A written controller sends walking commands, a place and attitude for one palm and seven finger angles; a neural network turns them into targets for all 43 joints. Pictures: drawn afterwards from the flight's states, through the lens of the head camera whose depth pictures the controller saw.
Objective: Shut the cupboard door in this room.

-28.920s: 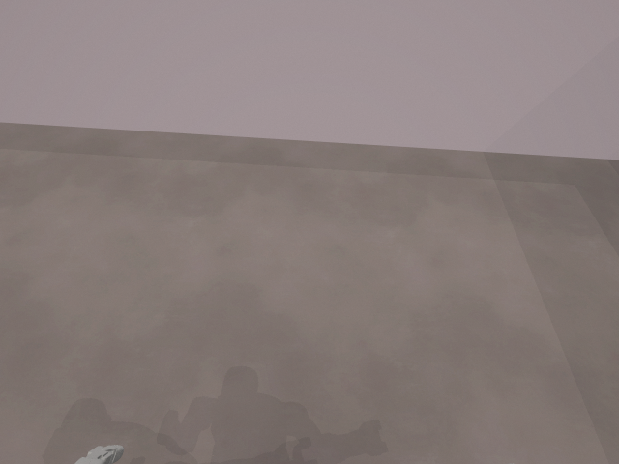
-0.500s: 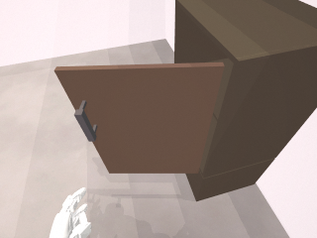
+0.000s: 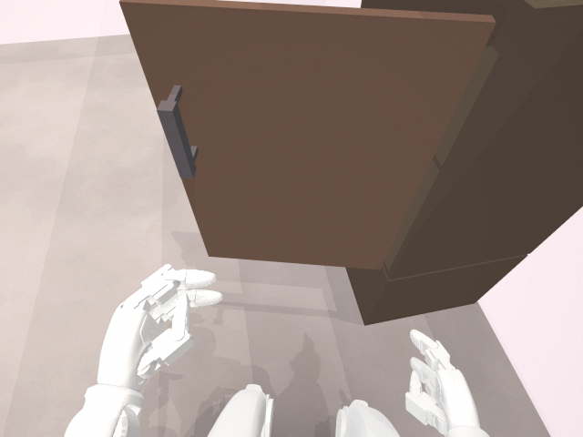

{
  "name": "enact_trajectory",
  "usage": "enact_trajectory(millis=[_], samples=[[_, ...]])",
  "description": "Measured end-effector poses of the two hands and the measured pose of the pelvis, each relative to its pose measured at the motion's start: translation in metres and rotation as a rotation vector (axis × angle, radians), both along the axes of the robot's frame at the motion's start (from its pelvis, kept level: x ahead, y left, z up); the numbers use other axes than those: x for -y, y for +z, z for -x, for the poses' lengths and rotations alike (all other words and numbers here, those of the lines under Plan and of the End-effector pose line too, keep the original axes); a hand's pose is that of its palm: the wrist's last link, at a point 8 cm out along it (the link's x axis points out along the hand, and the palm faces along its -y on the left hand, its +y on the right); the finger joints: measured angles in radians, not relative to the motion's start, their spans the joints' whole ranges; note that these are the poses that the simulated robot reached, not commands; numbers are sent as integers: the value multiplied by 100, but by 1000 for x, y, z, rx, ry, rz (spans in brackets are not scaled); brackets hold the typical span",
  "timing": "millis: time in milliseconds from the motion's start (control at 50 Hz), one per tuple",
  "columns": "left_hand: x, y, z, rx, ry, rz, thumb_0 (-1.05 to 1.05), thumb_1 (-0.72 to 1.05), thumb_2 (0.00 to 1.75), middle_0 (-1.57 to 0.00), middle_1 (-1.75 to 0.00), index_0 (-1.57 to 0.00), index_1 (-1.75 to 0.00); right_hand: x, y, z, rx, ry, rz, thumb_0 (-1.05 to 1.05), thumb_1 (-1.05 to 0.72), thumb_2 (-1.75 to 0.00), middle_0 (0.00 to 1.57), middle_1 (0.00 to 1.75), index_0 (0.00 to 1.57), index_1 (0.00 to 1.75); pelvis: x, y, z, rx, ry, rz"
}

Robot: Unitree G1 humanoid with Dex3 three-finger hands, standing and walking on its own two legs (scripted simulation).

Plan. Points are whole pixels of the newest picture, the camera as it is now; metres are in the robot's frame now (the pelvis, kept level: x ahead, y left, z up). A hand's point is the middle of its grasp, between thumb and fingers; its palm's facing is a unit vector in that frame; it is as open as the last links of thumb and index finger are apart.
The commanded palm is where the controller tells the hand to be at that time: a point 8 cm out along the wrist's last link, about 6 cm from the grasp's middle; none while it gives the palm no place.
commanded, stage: raise the hand and make a fist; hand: left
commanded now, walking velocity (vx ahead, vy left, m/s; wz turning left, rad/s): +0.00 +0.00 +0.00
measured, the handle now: (182, 133) +0.50 +0.22 +0.11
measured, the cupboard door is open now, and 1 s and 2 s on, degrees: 74 74 74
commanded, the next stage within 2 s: bring the fist close to the handle in 1.24 s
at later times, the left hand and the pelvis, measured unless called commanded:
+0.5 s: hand (149, 305) +0.25 +0.19 +0.09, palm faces +0.02 -1.00 -0.03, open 3.1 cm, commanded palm +0.22 +0.24 +0.10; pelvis +0.03 +0.02 +0.03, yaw -1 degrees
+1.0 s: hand (142, 274) +0.27 +0.20 +0.12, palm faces +0.01 -1.00 -0.03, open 3.1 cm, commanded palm +0.24 +0.25 +0.12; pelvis +0.04 +0.01 +0.04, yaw -1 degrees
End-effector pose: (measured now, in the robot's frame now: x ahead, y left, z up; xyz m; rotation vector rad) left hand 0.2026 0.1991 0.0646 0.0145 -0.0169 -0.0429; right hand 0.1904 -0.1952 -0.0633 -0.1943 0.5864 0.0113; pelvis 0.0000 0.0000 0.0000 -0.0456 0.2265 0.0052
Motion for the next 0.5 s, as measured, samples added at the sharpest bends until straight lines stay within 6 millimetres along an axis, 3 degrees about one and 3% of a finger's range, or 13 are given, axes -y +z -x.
enact_trajectory(millis=[100,200,340,500], samples=[[-8,-2,-10,-127,13,2,2,90,90,-74,-89,-74,-89,3,-1,31,-101,-92,1,1,-90,-90,21,30,20,30,-9,12,-8,6,-20,-5],[-28,13,-11,-65,85,-11,2,90,90,-83,-99,-83,-99,18,5,42,-129,-128,57,1,-90,-90,21,30,20,30,-15,17,-16,4,-25,-4],[-33,17,-13,-41,42,-8,2,90,90,-95,-113,-96,-113,30,17,22,-88,-135,116,1,-90,-90,21,30,20,30,-23,18,-22,7,-23,0],[-42,30,-20,-26,67,-15,2,90,90,-110,-129,-111,-129,14,38,-13,-4,-94,95,1,-90,-90,20,30,20,30,-24,25,-29,22,-18,3]])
